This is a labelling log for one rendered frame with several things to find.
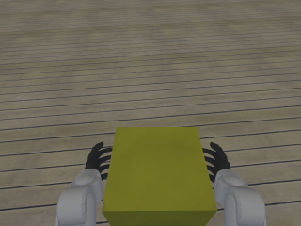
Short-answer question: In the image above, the carton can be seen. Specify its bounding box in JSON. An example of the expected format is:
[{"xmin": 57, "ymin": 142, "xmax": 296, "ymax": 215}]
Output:
[{"xmin": 102, "ymin": 127, "xmax": 217, "ymax": 226}]

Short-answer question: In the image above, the left robot hand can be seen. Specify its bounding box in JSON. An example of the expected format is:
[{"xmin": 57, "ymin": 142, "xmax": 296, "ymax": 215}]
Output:
[{"xmin": 85, "ymin": 142, "xmax": 113, "ymax": 180}]

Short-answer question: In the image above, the right robot hand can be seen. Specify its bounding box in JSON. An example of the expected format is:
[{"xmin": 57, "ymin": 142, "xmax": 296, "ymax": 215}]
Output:
[{"xmin": 202, "ymin": 142, "xmax": 230, "ymax": 183}]

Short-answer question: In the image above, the robot left forearm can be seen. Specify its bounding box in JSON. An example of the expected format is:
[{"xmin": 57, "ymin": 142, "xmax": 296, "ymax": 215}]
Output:
[{"xmin": 55, "ymin": 169, "xmax": 103, "ymax": 226}]

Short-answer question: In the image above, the robot right forearm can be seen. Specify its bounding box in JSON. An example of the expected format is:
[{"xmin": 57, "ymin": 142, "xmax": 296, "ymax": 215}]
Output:
[{"xmin": 214, "ymin": 169, "xmax": 267, "ymax": 226}]

